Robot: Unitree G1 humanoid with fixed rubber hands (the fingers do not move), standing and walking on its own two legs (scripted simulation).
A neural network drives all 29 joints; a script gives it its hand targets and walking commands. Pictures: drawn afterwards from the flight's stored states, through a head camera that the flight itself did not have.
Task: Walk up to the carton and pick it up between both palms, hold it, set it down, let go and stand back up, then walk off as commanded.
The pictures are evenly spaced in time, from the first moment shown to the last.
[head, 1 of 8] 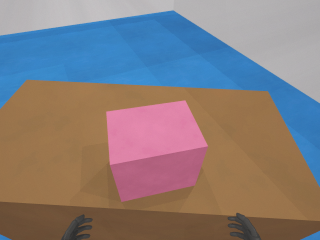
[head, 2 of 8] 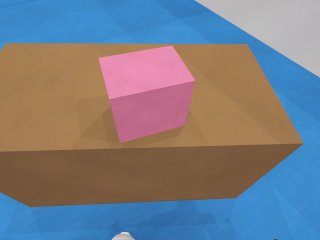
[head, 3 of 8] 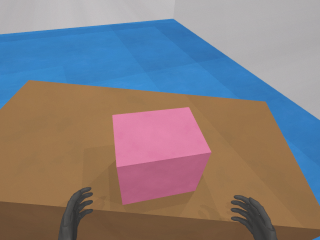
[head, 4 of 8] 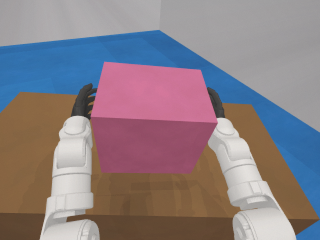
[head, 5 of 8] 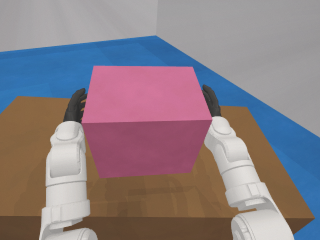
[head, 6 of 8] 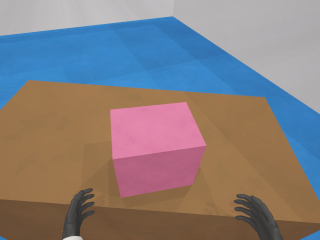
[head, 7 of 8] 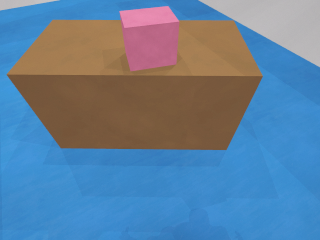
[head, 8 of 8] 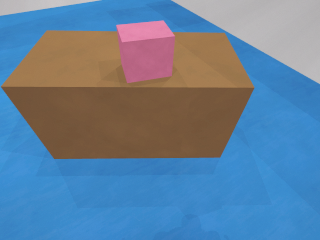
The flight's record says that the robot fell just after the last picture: no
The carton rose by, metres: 0.19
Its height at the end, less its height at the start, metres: +0.00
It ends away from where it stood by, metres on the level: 0.01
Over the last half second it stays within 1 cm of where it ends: yes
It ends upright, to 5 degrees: yes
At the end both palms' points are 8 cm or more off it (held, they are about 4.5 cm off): yes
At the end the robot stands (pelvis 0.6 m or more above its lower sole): yes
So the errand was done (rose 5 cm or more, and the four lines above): yes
